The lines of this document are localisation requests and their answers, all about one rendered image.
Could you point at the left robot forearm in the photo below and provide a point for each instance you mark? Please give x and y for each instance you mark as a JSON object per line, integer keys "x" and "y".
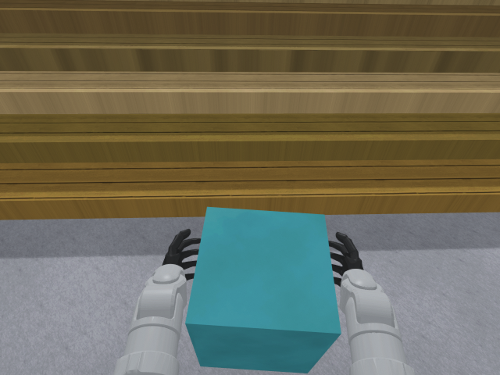
{"x": 155, "y": 327}

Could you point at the right robot forearm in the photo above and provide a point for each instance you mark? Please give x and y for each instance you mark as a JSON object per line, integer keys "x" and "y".
{"x": 373, "y": 333}

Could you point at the left robot hand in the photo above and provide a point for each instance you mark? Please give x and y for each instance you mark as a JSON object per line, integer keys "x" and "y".
{"x": 175, "y": 254}

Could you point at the carton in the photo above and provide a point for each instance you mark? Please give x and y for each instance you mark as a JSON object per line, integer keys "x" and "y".
{"x": 263, "y": 294}

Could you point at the right robot hand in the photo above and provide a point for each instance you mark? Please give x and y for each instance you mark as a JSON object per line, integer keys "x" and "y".
{"x": 349, "y": 258}

